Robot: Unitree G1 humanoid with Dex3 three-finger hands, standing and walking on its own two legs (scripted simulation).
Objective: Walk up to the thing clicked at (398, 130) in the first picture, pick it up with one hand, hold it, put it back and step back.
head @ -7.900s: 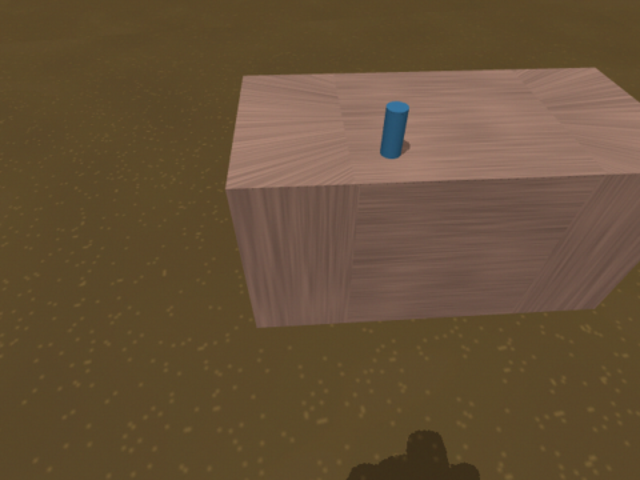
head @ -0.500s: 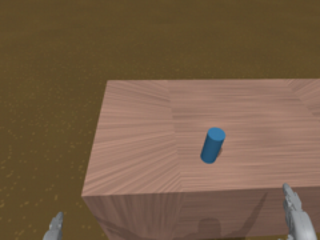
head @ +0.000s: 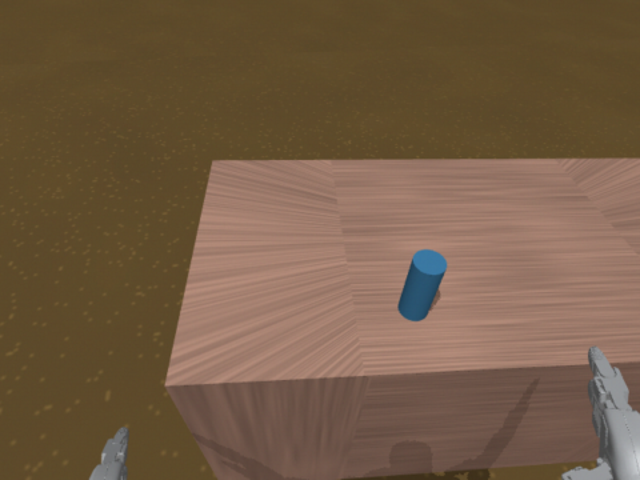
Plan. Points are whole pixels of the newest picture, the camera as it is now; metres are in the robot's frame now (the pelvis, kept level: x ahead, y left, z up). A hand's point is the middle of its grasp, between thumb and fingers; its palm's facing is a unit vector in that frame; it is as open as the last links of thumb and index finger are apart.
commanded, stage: go down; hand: right
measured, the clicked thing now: (420, 286) +0.46 -0.19 -0.06
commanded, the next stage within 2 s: none
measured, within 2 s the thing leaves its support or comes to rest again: neither
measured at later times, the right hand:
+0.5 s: hand (564, 354) +0.27 -0.30 +0.05, palm faces +0.21 +0.96 -0.18, open 17.5 cm
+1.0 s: hand (575, 330) +0.30 -0.33 +0.05, palm faces +0.17 +0.99 -0.05, open 17.4 cm
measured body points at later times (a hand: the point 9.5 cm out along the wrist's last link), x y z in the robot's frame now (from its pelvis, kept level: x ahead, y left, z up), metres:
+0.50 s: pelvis -0.02 +0.01 -0.01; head +0.00 +0.00 +0.44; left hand +0.15 +0.25 -0.10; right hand +0.25 -0.35 +0.06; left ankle +0.05 +0.12 -0.74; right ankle -0.04 -0.13 -0.74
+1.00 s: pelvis +0.00 -0.01 -0.01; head +0.02 -0.03 +0.43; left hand +0.17 +0.26 -0.09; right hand +0.29 -0.39 +0.05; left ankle +0.05 +0.12 -0.74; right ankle -0.04 -0.13 -0.74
